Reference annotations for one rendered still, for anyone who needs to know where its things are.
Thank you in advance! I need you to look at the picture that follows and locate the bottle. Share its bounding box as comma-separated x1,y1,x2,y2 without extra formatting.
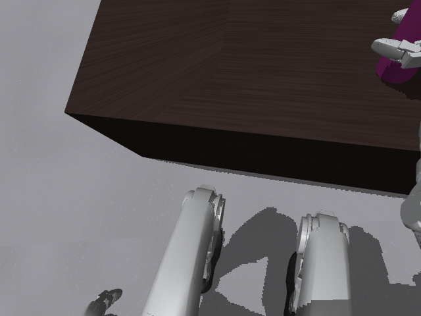
376,0,421,84

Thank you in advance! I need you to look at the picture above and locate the right robot arm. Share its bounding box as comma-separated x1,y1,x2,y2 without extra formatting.
400,122,421,249

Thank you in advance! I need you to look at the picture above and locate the right robot foot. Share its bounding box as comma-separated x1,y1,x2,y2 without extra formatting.
284,252,297,316

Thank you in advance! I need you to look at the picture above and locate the left robot foot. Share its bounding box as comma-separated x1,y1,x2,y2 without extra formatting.
201,229,223,294

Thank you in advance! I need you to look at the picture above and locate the right robot hand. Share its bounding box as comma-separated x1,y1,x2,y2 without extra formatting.
371,8,421,69

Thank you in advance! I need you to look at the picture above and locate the left robot hand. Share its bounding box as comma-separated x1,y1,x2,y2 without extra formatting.
81,289,122,316

